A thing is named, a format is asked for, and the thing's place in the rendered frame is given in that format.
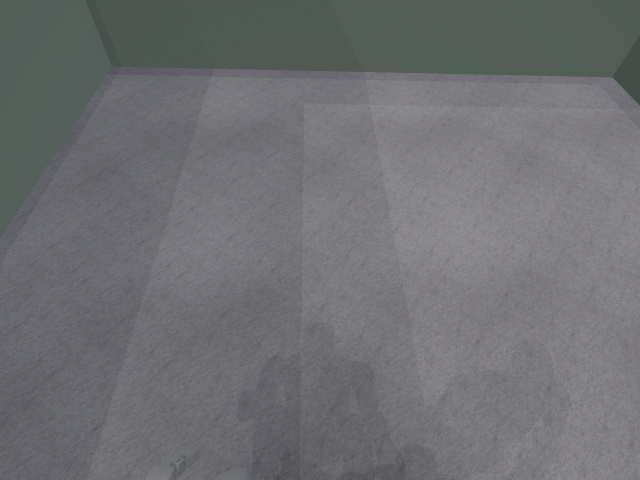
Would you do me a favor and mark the robot left hand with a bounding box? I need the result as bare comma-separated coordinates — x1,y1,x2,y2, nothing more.
144,449,197,480

